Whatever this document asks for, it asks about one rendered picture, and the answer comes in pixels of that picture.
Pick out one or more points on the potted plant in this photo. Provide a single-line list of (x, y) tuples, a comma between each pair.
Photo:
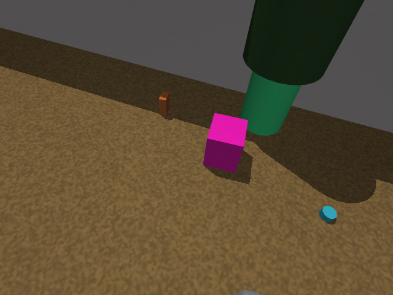
[(290, 43)]

